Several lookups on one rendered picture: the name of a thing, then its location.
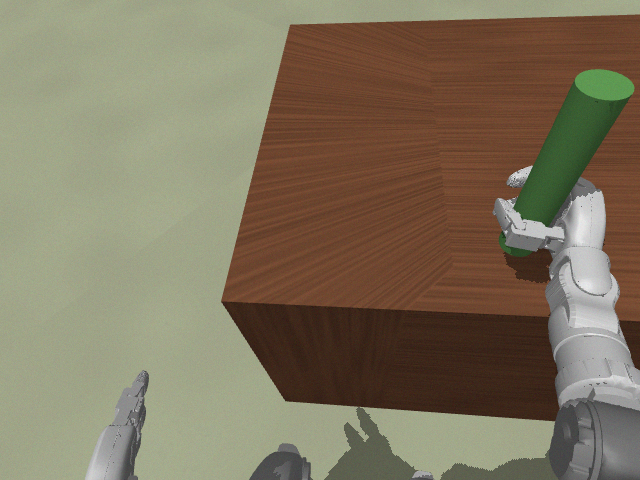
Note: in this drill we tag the left robot hand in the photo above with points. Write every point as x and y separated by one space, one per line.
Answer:
118 444

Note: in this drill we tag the can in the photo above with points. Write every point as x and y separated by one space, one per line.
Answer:
592 105

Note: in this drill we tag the right robot hand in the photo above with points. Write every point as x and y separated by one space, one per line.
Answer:
581 220

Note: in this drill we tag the right robot arm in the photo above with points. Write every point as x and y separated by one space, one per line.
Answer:
597 428

